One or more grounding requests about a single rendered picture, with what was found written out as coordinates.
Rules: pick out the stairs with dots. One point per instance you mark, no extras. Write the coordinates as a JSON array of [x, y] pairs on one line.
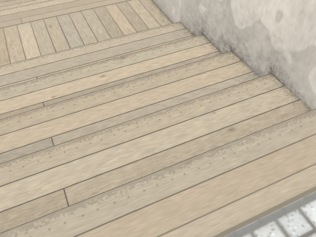
[[84, 120], [8, 4]]

